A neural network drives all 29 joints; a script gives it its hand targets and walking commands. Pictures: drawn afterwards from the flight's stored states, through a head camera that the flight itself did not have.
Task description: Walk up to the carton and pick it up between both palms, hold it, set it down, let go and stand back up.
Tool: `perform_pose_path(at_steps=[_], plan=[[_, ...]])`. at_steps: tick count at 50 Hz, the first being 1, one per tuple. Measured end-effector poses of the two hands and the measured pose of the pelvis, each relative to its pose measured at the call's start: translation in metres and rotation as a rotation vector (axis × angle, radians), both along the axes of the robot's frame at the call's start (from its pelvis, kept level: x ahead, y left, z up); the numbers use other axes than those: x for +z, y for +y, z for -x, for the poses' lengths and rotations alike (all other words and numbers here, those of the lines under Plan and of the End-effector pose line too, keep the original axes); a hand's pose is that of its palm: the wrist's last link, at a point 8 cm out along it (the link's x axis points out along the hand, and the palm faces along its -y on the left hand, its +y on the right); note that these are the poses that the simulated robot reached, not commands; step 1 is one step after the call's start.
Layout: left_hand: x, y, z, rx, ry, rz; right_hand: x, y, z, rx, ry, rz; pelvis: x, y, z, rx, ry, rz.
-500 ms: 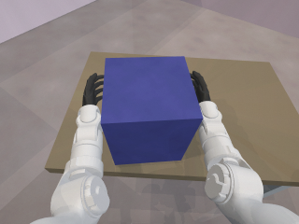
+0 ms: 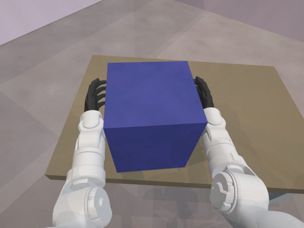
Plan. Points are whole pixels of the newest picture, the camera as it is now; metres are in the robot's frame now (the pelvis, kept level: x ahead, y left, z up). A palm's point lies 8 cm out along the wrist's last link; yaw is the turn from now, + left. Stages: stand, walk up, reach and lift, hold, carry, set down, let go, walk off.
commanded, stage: reach and lift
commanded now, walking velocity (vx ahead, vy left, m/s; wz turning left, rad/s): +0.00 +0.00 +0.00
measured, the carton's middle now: (150, 120) +0.39 +0.04 +0.04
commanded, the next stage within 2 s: none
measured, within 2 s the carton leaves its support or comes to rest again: leaves its support in 0.78 s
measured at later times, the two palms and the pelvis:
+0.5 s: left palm (93, 109) +0.38 +0.19 +0.08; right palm (204, 105) +0.43 -0.11 +0.08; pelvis +0.00 +0.00 +0.00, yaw +1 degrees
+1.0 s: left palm (90, 115) +0.35 +0.19 +0.09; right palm (208, 110) +0.39 -0.11 +0.10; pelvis -0.03 -0.01 +0.00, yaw +2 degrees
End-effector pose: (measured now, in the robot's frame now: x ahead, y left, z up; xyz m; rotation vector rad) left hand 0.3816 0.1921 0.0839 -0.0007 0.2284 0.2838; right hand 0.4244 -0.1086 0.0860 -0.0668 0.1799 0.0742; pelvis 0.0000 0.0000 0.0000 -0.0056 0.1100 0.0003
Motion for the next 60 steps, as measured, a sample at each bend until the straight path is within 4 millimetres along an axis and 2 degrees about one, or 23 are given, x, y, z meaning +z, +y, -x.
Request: perform_pose_path(at_steps=[13,26,37,47,53,60], plan=[[0.001,0.000,0.002,-0.001,-0.010,-0.001,0.001,0.000,0.002,0.000,-0.013,0.003,0.001,-0.002,0.006,0.007,0.004,-0.004],[-0.002,0.000,-0.001,0.001,0.010,0.011,-0.001,0.000,-0.002,-0.001,0.005,0.009,0.001,-0.002,0.003,0.012,0.016,-0.003],[0.001,-0.001,0.004,0.007,-0.029,0.008,0.003,0.000,0.004,-0.001,-0.047,0.037,0.000,-0.002,0.004,0.024,0.023,0.001],[0.012,-0.003,0.023,0.001,-0.130,0.002,0.018,-0.002,0.026,-0.015,-0.169,0.088,0.001,-0.006,0.024,0.031,0.020,-0.002],[0.010,-0.002,0.033,-0.017,-0.105,0.016,0.018,-0.001,0.040,-0.026,-0.142,0.095,0.001,-0.007,0.041,0.030,0.007,-0.006],[0.016,-0.001,0.030,-0.034,-0.058,0.026,0.018,-0.001,0.044,-0.050,-0.090,0.077,0.000,-0.005,0.048,0.026,0.033,-0.008]])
